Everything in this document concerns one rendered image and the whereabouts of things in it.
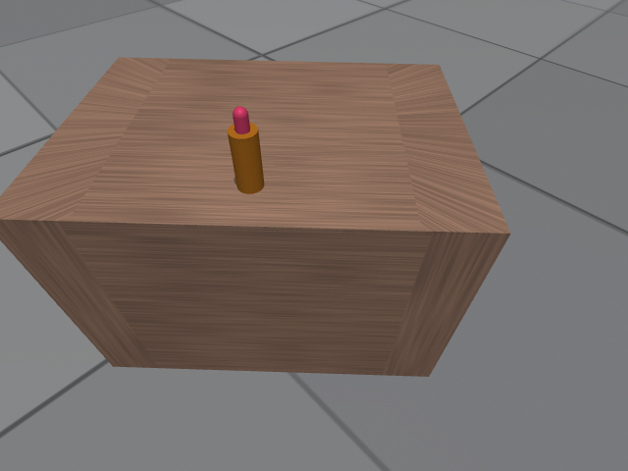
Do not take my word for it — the bottle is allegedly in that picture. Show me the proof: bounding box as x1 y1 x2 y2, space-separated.
228 107 264 194

